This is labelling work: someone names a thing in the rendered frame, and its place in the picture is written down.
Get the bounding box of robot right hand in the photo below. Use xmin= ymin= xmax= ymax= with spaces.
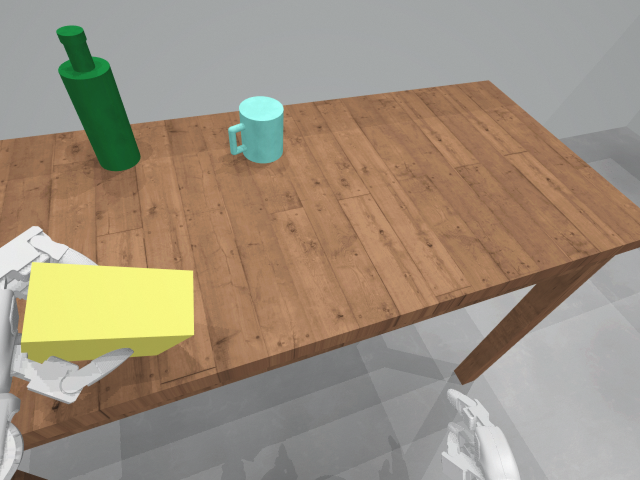
xmin=442 ymin=389 xmax=521 ymax=480

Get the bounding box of sponge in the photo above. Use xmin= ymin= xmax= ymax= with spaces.
xmin=21 ymin=262 xmax=194 ymax=363

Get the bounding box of robot left hand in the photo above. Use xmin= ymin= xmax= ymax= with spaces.
xmin=0 ymin=226 xmax=134 ymax=404

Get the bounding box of table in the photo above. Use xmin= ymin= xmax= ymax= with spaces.
xmin=0 ymin=80 xmax=640 ymax=480

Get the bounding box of robot left forearm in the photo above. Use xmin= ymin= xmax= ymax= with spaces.
xmin=0 ymin=393 xmax=24 ymax=480

